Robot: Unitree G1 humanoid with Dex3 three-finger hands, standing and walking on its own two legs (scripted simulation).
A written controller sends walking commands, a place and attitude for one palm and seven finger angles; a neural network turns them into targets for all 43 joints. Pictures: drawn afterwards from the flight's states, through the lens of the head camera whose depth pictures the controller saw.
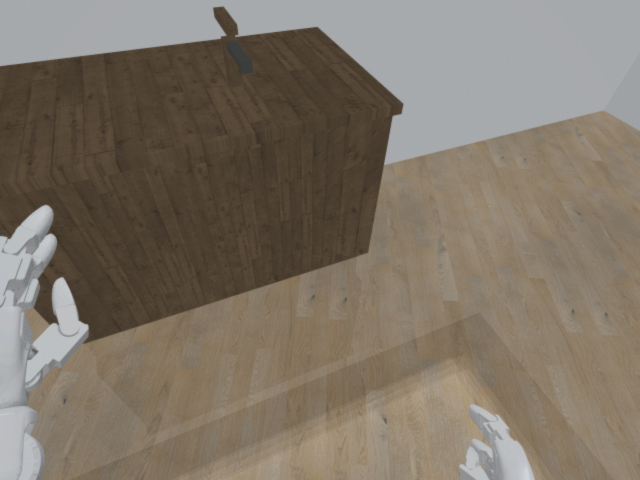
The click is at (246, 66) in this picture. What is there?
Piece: tap's lever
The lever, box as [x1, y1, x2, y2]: [238, 57, 252, 73]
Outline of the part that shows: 238,58 239,70 241,73 252,72 251,60 249,57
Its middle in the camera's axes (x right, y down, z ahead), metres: -0.18 -0.41 +0.91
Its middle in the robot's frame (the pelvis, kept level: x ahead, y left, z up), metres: +0.96 +0.24 +0.08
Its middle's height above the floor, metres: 0.85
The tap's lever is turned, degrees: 0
